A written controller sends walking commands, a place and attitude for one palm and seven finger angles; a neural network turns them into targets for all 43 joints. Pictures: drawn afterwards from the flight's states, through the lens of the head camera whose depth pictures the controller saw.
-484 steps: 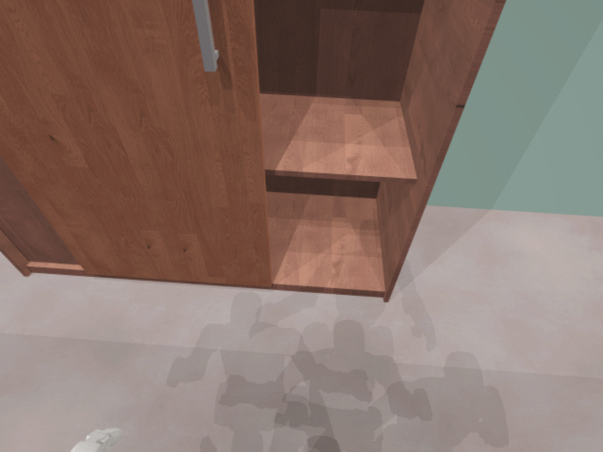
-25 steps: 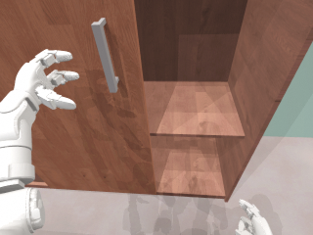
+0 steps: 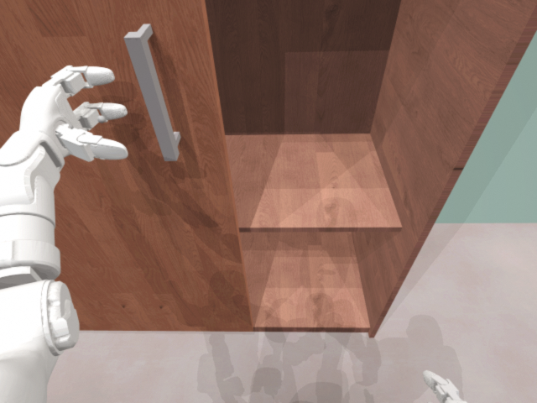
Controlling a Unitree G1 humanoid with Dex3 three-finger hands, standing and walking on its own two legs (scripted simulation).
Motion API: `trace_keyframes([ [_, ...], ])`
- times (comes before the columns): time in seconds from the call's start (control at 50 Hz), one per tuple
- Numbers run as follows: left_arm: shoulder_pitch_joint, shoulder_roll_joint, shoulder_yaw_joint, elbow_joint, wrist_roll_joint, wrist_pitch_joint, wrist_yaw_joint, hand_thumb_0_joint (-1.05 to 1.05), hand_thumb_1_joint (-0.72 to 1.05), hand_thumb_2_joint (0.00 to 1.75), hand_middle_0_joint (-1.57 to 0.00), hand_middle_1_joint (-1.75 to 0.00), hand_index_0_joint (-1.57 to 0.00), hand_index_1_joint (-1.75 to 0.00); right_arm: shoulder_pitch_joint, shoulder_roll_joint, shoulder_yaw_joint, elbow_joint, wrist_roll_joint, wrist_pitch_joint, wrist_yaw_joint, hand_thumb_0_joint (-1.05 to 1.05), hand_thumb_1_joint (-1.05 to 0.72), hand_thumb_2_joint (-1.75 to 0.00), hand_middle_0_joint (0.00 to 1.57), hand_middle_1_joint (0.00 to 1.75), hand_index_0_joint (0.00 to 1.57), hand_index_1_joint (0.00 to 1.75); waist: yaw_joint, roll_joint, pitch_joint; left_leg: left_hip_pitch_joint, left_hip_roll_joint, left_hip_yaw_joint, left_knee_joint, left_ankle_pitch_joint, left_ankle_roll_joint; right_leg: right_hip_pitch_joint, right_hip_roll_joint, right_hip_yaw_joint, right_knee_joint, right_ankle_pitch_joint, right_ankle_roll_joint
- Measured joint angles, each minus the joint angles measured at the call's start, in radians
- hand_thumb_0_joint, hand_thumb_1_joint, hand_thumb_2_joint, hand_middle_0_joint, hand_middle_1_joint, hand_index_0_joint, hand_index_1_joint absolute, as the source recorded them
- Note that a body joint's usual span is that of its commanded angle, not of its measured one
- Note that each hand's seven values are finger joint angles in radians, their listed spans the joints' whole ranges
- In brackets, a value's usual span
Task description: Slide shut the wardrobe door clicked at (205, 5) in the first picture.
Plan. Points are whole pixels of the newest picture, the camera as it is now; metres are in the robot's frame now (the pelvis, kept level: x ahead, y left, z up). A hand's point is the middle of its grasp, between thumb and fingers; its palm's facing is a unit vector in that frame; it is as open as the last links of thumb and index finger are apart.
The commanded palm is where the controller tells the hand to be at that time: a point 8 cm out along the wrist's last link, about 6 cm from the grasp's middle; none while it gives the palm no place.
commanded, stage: move the hooked fingers beside the handle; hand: left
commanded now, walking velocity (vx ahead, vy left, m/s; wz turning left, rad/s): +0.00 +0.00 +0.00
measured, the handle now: (159, 97) +0.49 +0.18 +0.24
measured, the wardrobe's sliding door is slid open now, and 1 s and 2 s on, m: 0.44 0.44 0.44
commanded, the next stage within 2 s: feel for the door with the fingertips in 1.72 s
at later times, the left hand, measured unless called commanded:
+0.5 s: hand (93, 124) +0.41 +0.24 +0.24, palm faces +0.05 -1.00 -0.06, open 14.0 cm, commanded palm +0.39 +0.29 +0.24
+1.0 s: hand (100, 113) +0.43 +0.24 +0.25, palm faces +0.07 -1.00 -0.04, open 14.0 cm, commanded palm +0.40 +0.29 +0.23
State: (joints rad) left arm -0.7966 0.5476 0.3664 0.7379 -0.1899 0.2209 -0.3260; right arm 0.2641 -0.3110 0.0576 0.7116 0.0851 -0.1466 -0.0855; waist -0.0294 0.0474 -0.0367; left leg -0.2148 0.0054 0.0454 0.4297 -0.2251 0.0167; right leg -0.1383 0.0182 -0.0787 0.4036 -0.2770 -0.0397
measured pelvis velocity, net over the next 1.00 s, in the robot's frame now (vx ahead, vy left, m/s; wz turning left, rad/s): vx -0.01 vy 0.01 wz -0.01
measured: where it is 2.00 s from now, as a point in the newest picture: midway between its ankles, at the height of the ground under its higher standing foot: outside the picture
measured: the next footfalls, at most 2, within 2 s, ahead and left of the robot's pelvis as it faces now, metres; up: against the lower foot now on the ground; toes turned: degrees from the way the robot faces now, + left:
none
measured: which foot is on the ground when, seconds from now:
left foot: down 0.00-1.00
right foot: down 0.00-1.00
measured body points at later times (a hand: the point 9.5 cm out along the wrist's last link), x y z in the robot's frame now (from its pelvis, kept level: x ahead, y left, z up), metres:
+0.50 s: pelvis +0.00 +0.01 +0.00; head -0.01 -0.01 +0.45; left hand +0.40 +0.30 +0.25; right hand +0.11 -0.26 -0.11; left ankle +0.00 +0.11 -0.74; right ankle -0.04 -0.09 -0.74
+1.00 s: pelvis -0.01 +0.01 +0.00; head -0.01 -0.01 +0.45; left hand +0.42 +0.30 +0.25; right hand +0.09 -0.26 -0.11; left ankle +0.00 +0.11 -0.74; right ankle -0.04 -0.09 -0.74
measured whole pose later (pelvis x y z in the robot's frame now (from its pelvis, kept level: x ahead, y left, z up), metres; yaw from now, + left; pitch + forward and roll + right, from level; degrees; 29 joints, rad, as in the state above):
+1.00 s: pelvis -0.01 +0.01 +0.00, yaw -1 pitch +1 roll +0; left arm -0.89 0.58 0.35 0.90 -0.15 0.18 -0.29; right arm 0.31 -0.30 0.06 0.72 0.08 -0.14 -0.08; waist -0.05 0.05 -0.04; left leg -0.24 0.00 0.06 0.43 -0.21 0.03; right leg -0.17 0.01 -0.07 0.40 -0.26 -0.03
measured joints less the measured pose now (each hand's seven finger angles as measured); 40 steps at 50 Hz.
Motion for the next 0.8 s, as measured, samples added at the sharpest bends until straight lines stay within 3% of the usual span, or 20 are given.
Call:
trace_keyframes([
  [0.1, -0.016, 0.014, 0.0, 0.027, 0.028, -0.02, 0.014, -0.02, -0.5, 0.3, -0.3, -1.2, -0.3, -1.2, 0.022, -0.002, -0.008, -0.01, -0.005, 0.003, 0.003, 0.01, -0.9, -0.9, 0.21, 0.3, 0.2, 0.3, -0.009, 0.003, 0.009, -0.012, 0.001, 0.006, 0.0, 0.0, 0.002, -0.013, 0.001, 0.006, -0.003, 0.004, 0.001],
  [0.2, -0.024, -0.003, 0.015, 0.013, 0.011, -0.056, 0.001, -0.02, -0.5, 0.3, -0.3, -1.2, -0.3, -1.2, 0.048, -0.002, -0.01, 0.005, -0.01, 0.007, 0.008, 0.01, -0.9, -0.9, 0.21, 0.3, 0.2, 0.3, -0.009, 0.0, -0.005, -0.008, 0.0, 0.011, -0.003, -0.004, 0.004, -0.01, 0.0, 0.011, -0.007, 0.003, 0.004],
  [0.36, 0.02, 0.028, 0.027, 0.045, 0.02, -0.013, -0.001, -0.01, -0.5, 0.3, -0.3, -1.2, -0.3, -1.2, 0.056, -0.006, -0.016, -0.012, -0.003, 0.031, 0.02, 0.02, -0.9, -0.9, 0.21, 0.3, 0.2, 0.3, -0.014, 0.007, -0.023, -0.014, 0.001, 0.023, 0.006, -0.012, 0.009, -0.021, -0.001, 0.024, 0.004, -0.001, 0.009],
  [0.52, 0.082, -0.046, 0.006, -0.144, -0.003, -0.06, 0.014, -0.02, -0.5, 0.3, -0.3, -1.2, -0.3, -1.2, 0.042, 0.001, -0.014, -0.01, -0.01, 0.014, 0.012, 0.02, -0.9, -0.9, 0.21, 0.3, 0.2, 0.3, 0.014, -0.004, -0.001, 0.007, -0.006, 0.009, 0.0, -0.001, 0.01, 0.008, -0.006, 0.01, -0.007, 0.007, 0.011],
  [0.6, 0.012, -0.042, -0.016, -0.067, -0.021, -0.029, 0.017, -0.02, -0.5, 0.3, -0.3, -1.2, -0.3, -1.2, 0.005, 0.006, -0.002, 0.006, -0.003, 0.012, 0.007, 0.02, -0.9, -0.9, 0.21, 0.3, 0.2, 0.3, 0.016, -0.004, -0.014, 0.001, -0.008, 0.002, 0.009, 0.0, 0.012, 0.006, -0.008, 0.002, -0.001, 0.007, 0.012],
  [0.7, -0.04, -0.003, -0.044, 0.066, 0.02, 0.019, 0.041, -0.01, -0.5, 0.3, -0.3, -1.2, -0.3, -1.2, -0.024, 0.011, 0.002, -0.014, 0.002, 0.017, 0.003, 0.01, -0.9, -0.9, 0.21, 0.3, 0.2, 0.3, 0.003, 0.003, -0.007, -0.026, -0.009, 0.0, 0.012, 0.011, 0.013, -0.024, -0.009, 0.0, 0.009, 0.014, 0.011],
  [0.8, -0.009, -0.04, -0.044, 0.001, 0.013, -0.061, 0.043, -0.02, -0.5, 0.3, -0.3, -1.2, -0.3, -1.2, -0.001, 0.013, 0.003, -0.013, -0.007, -0.001, -0.003, 0.01, -0.9, -0.9, 0.21, 0.3, 0.2, 0.3, 0.007, 0.002, 0.014, -0.018, -0.009, 0.0, 0.001, 0.02, 0.013, -0.015, -0.009, 0.0, -0.002, 0.022, 0.012],
])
